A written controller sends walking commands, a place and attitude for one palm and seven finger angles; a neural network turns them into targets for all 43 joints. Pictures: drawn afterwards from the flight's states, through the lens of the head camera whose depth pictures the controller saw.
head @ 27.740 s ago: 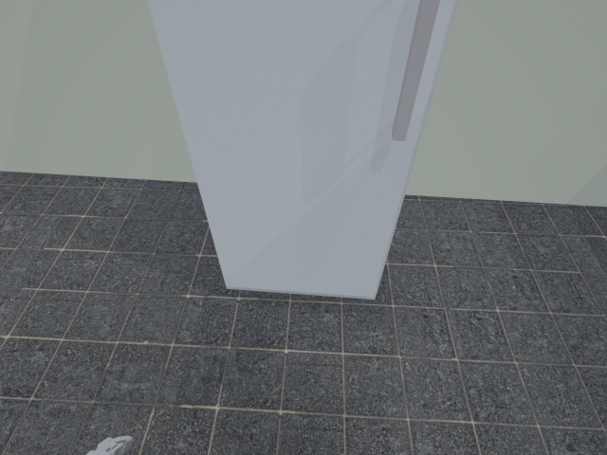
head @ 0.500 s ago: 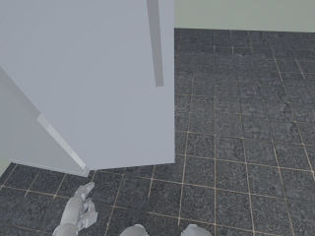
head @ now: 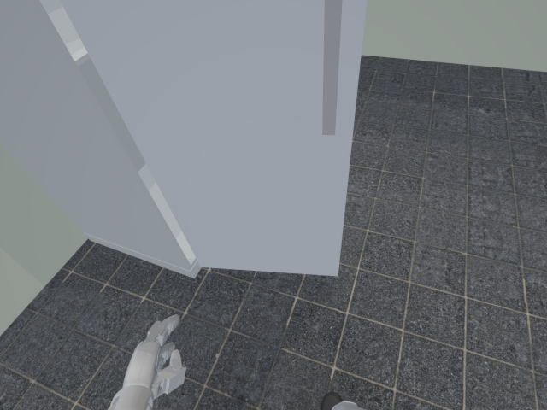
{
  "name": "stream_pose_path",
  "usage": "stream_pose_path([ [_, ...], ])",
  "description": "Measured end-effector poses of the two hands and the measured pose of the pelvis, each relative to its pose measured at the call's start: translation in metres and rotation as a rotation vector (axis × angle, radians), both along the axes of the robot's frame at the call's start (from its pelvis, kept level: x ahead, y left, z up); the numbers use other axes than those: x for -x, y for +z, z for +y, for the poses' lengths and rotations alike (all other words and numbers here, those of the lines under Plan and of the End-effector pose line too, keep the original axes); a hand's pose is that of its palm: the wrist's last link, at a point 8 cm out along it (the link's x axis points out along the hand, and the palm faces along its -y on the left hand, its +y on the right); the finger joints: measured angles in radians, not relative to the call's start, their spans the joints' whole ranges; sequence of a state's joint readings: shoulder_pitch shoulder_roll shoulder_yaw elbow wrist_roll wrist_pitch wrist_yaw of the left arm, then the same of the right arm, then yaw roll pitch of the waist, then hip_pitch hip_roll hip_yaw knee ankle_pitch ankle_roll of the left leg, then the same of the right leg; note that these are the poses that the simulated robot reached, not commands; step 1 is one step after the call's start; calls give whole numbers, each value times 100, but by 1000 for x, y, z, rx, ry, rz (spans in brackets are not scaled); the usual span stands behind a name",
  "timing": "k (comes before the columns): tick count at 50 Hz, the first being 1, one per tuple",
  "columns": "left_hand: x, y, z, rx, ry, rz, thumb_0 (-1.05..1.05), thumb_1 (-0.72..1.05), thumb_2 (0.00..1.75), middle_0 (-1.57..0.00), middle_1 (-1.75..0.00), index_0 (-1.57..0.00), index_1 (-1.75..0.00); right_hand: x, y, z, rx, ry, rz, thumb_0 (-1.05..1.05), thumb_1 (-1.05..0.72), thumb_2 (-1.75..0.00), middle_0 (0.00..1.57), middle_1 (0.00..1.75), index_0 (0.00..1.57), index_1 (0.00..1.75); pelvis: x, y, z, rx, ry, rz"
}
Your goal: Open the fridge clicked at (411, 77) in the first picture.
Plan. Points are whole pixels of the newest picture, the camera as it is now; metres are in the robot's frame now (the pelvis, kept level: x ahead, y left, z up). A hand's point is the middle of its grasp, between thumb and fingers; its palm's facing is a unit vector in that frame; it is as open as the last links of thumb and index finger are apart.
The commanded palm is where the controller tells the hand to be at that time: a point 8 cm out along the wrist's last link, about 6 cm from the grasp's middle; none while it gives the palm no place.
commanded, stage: stop stepping back and stand still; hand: right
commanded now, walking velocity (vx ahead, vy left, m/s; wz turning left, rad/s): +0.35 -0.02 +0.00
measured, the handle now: (331, 46) +0.65 -0.08 +0.21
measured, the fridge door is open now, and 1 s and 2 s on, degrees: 75 75 75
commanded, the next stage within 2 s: let the arm hang, fingers relaxed in 1.18 s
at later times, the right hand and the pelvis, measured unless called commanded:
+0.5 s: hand out of the picture +0.15 -0.28 +0.20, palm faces +0.32 +0.83 -0.46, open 7.4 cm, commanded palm +0.10 -0.34 +0.19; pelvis -0.04 -0.04 +0.02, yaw +1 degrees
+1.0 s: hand out of the picture +0.15 -0.36 +0.19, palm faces +0.42 +0.79 -0.45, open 7.4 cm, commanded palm +0.09 -0.40 +0.19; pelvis -0.05 -0.10 +0.01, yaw +0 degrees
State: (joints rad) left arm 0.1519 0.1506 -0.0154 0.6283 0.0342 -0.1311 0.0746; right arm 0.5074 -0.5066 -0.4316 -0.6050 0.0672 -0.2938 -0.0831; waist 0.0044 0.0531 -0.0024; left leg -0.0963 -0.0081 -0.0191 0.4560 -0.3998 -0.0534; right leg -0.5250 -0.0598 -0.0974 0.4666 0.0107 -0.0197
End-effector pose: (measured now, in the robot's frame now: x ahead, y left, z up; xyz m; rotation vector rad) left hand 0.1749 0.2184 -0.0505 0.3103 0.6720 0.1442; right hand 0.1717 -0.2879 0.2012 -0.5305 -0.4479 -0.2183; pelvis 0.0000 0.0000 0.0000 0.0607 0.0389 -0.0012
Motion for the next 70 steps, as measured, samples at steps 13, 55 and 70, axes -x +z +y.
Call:
stream_pose_path([
  [13, 68, -8, 25, -111, 114, 51, 1, 90, 90, -20, -30, -20, -30, 47, -21, -63, -113, -225, -27, 1, -89, -90, 22, 30, 22, 31, 4, -11, -26, -11, 11, -58],
  [55, 68, 0, -105, 90, -16, -20, 1, 90, 90, -20, -30, -21, -30, 65, 4, -121, -8, -216, 101, 1, -89, -90, 21, 30, 21, 31, 52, 14, -100, 47, 3, -45],
  [70, 68, -41, -68, 72, -42, 155, 1, 90, 90, -20, -30, -21, -30, 53, -160, -114, -185, -247, 791, 0, -90, -90, 20, 30, 21, 30, 57, 4, -103, 49, -33, -25],
])
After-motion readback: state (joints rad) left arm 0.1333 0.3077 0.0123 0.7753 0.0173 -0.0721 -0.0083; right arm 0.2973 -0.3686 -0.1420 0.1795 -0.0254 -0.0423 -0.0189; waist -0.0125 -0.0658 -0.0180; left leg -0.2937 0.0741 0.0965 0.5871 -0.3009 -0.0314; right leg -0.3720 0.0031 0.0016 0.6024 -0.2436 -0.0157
